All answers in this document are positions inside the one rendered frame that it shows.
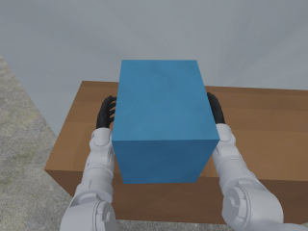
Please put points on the robot right upper arm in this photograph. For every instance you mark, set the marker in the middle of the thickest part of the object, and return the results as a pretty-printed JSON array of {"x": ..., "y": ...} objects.
[{"x": 248, "y": 209}]

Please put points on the right robot hand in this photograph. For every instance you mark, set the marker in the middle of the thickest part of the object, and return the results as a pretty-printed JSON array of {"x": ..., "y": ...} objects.
[{"x": 216, "y": 109}]

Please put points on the robot left forearm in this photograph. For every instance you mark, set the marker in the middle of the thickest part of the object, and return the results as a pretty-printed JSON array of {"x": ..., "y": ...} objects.
[{"x": 99, "y": 169}]

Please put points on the robot left upper arm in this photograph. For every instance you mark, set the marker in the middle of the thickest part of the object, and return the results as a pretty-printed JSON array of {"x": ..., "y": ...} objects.
[{"x": 98, "y": 215}]

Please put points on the robot right forearm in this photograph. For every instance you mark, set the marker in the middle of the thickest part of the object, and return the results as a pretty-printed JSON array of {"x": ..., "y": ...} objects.
[{"x": 230, "y": 165}]

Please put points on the carton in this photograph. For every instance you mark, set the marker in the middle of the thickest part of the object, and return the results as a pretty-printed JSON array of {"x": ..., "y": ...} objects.
[{"x": 164, "y": 130}]

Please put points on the left robot hand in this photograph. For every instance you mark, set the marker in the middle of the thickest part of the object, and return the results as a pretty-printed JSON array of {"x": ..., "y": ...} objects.
[{"x": 103, "y": 119}]

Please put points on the pedestal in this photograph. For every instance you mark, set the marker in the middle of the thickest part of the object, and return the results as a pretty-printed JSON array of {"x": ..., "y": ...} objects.
[{"x": 271, "y": 131}]

